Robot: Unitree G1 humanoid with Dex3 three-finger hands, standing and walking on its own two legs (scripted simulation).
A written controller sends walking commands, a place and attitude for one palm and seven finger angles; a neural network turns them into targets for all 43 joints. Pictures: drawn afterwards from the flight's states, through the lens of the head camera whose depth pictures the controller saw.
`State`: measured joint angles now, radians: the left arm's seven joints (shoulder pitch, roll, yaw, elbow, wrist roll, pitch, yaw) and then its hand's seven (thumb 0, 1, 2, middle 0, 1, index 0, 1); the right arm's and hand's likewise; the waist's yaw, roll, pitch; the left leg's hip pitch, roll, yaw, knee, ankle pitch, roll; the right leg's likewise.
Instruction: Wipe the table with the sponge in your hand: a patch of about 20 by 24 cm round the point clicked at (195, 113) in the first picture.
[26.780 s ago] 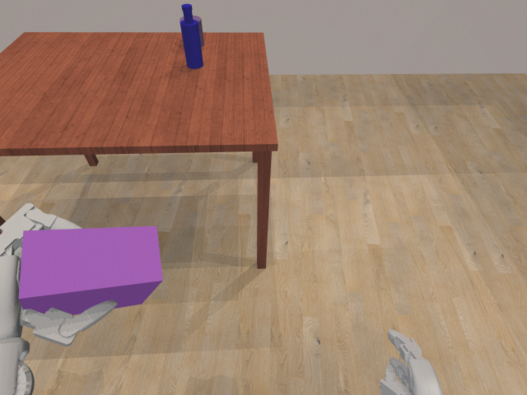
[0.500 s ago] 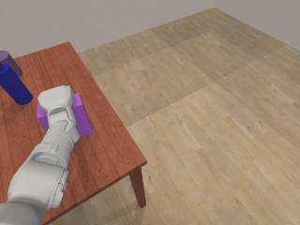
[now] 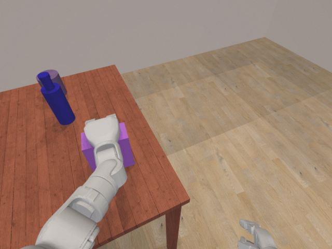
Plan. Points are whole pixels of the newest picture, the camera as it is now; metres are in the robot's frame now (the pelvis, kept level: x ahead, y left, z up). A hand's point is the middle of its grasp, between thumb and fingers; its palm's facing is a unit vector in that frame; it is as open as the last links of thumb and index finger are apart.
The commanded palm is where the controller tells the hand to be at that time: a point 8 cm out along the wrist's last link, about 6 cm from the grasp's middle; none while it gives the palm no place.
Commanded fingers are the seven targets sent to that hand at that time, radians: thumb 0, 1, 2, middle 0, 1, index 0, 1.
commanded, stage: wipe back along the third lane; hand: left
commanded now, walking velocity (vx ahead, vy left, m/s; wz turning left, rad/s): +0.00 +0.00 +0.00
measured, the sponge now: (111, 153) +0.38 +0.21 -0.02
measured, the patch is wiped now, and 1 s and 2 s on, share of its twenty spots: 1.00 1.00 1.00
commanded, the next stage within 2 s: slide back across to the middle lane in 1.92 s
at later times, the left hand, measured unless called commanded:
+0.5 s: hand (112, 160) +0.32 +0.18 +0.04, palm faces +0.03 -0.07 -1.00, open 10.6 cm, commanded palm +0.27 +0.15 +0.07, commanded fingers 0.00 0.10 1.30 -1.20 -1.60 -1.20 -1.60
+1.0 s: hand (121, 178) +0.28 +0.14 +0.03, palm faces +0.03 -0.05 -1.00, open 10.6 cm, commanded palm +0.22 +0.12 +0.06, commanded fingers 0.00 0.10 1.30 -1.20 -1.60 -1.20 -1.60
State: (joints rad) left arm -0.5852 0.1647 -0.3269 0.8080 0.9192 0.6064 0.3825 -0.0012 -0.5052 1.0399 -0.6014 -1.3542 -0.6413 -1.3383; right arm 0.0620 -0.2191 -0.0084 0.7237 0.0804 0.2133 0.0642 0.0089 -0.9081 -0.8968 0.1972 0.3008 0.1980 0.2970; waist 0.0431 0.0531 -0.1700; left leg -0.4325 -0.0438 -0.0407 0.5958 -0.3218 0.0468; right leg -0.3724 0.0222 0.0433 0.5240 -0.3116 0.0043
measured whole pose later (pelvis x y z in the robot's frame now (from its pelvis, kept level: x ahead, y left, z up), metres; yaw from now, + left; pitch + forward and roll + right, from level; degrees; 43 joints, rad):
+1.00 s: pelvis -0.02 -0.04 +0.00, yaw -1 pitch +1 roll +0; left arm -0.16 0.18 -0.44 0.32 0.95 0.69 0.31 0.01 -0.49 1.03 -0.58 -1.37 -0.63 -1.34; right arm 0.00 -0.26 0.00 0.69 0.10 0.25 0.10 0.01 -0.91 -0.90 0.19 0.30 0.20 0.30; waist 0.07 0.10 -0.13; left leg -0.28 -0.01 -0.03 0.56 -0.30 0.00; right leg -0.26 0.04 0.00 0.56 -0.32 -0.04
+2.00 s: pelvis -0.03 -0.04 +0.00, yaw -1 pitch +2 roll +0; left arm -0.17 0.15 -0.41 0.34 0.98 0.69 0.30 -0.02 -0.50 1.03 -0.60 -1.36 -0.64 -1.33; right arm -0.01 -0.24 0.00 0.68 0.10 0.23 0.08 0.01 -0.91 -0.90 0.20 0.30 0.20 0.30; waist 0.08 0.08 -0.13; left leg -0.31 -0.01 -0.02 0.58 -0.30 0.00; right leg -0.30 0.04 0.00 0.60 -0.33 -0.04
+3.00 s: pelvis -0.02 -0.05 +0.01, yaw -3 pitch -1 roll +0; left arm 0.18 0.29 -0.22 -0.01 0.92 0.56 0.22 -0.01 -0.51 1.03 -0.61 -1.35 -0.66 -1.32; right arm 0.00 -0.26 0.00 0.68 0.08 0.16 0.03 0.01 -0.91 -0.90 0.20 0.30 0.20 0.30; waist 0.08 0.09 -0.08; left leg -0.20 0.01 0.00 0.51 -0.29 -0.01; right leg -0.20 0.06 0.03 0.52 -0.30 -0.05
